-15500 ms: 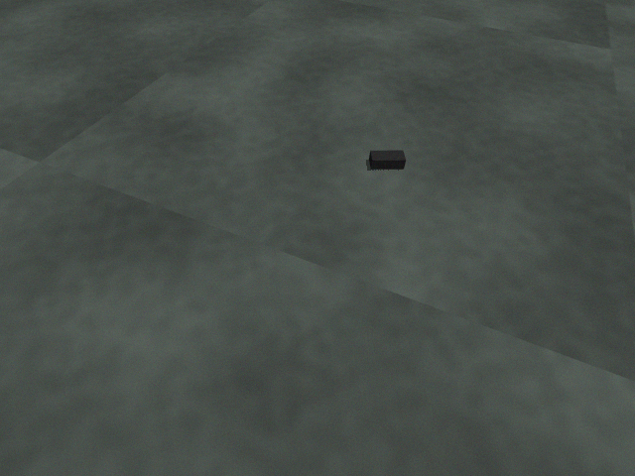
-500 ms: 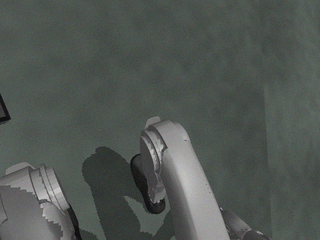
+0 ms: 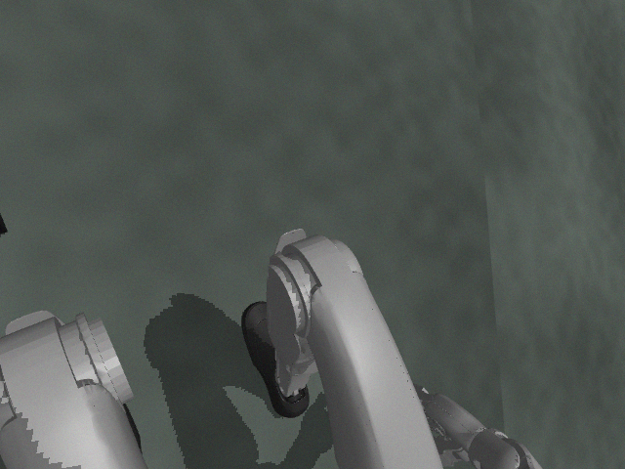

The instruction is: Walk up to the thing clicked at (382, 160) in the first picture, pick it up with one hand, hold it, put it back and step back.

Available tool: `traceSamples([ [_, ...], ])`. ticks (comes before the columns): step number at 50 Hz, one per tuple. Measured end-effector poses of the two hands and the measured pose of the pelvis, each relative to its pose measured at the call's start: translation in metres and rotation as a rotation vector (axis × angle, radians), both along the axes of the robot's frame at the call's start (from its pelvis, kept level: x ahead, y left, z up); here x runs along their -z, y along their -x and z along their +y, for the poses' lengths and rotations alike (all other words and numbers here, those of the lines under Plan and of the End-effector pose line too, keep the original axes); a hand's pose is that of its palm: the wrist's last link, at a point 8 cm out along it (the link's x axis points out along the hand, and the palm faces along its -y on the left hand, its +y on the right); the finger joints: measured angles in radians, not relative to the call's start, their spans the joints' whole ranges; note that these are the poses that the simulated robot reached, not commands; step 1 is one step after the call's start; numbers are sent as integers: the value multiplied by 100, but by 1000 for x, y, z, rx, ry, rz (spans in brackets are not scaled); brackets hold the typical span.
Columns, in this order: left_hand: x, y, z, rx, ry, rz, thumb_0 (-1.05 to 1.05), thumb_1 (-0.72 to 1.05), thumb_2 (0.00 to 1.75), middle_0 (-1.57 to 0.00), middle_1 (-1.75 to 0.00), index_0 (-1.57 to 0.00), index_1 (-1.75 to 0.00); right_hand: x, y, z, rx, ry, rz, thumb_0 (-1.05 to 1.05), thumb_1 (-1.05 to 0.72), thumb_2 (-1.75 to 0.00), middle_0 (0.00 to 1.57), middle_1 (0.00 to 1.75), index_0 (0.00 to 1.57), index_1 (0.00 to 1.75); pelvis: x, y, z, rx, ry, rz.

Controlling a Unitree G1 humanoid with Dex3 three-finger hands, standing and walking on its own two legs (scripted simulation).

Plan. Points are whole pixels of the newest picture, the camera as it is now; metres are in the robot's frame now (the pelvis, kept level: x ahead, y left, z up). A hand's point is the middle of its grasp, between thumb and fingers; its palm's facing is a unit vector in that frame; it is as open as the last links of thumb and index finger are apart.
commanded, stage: close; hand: left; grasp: from above
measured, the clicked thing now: out of the picture +0.45 +0.31 -0.27
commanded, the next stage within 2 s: settle in 1.66 s
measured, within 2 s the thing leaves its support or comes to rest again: neither
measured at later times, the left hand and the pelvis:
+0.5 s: hand out of the picture +0.43 +0.31 -0.25, palm faces -0.47 -0.18 -0.87, open 12.9 cm; pelvis +0.01 +0.00 +0.00, yaw +0 degrees
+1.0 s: hand out of the picture +0.43 +0.32 -0.25, palm faces -0.45 -0.18 -0.88, open 11.7 cm; pelvis +0.00 +0.00 +0.00, yaw +0 degrees
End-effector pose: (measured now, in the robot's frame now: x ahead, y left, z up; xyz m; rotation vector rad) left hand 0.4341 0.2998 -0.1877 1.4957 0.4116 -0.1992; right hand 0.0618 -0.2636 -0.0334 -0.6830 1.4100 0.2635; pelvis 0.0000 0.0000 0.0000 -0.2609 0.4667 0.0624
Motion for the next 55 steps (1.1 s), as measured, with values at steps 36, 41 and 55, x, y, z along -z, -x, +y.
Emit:
traceSamples([
  [36,2,-5,1,-2,4,22,0,-19,77,-29,-87,-31,-85,0,10,3,-12,-27,23,0,-90,-90,20,30,20,30,-2,3,-4,3,-3,-15],
  [41,4,-4,7,-99,-8,30,0,-15,73,-33,-83,-35,-81,-7,15,-3,-7,-19,34,0,-90,-90,20,30,20,30,-4,4,-4,6,-5,0],
  [55,7,-5,23,-129,47,113,-1,-7,65,-41,-77,-46,-74,-3,16,2,2,-23,62,0,-90,-90,20,30,20,30,-4,-2,-5,-2,-1,0],
])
